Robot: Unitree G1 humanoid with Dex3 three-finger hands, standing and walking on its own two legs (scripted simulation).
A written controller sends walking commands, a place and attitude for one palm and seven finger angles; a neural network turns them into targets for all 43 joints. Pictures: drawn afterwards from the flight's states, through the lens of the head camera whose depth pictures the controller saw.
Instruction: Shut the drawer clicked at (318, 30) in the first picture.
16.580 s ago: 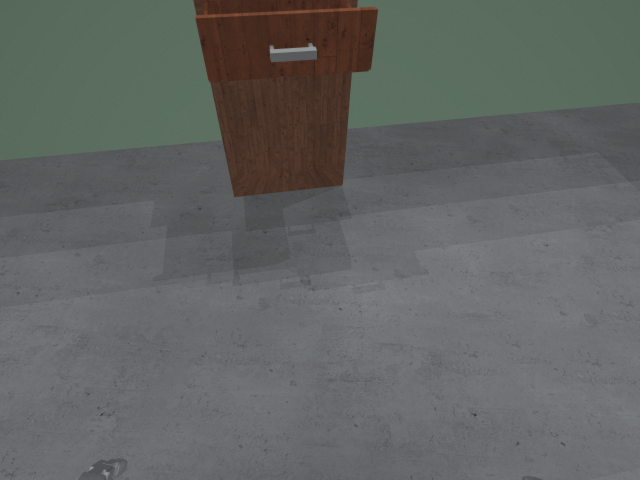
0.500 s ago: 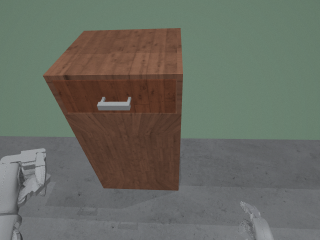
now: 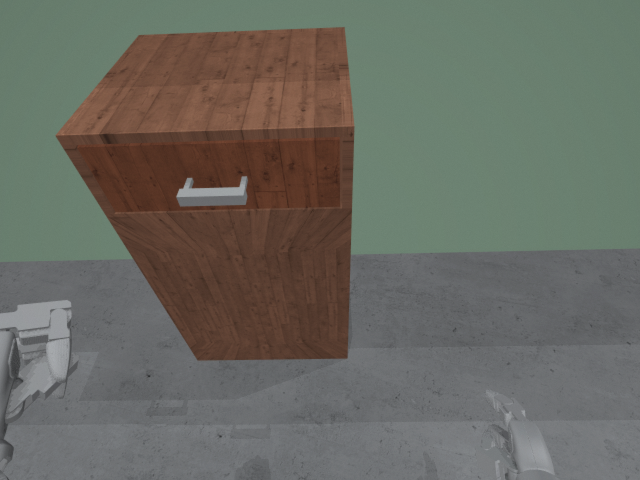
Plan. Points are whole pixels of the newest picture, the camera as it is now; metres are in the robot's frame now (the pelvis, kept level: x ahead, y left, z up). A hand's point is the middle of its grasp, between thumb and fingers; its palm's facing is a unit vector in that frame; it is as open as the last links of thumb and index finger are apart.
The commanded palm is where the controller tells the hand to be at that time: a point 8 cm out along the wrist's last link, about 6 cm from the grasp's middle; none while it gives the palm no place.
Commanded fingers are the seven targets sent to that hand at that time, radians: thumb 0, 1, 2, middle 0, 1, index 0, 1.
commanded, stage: step back with the hand held close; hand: left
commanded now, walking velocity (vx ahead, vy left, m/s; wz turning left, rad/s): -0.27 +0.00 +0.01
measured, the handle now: (214, 189) +0.59 +0.24 +0.01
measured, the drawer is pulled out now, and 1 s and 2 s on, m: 0.00 0.00 0.00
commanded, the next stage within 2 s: stop stepping back and stand still in 0.82 s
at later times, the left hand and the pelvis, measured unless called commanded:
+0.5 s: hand out of the picture +0.09 +0.26 +0.16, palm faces +0.36 -0.77 -0.53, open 3.2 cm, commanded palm +0.02 +0.30 +0.17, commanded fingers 0.00 0.90 0.90 -1.40 -1.60 -1.40 -1.60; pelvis -0.09 +0.01 -0.01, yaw +4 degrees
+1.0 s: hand out of the picture -0.01 +0.25 +0.17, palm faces +0.37 -0.82 -0.44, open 3.2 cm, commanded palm -0.06 +0.30 +0.17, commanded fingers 0.00 0.90 0.90 -1.40 -1.60 -1.40 -1.60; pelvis -0.19 +0.02 -0.01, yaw +0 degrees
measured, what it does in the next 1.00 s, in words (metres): walks backwards: right foot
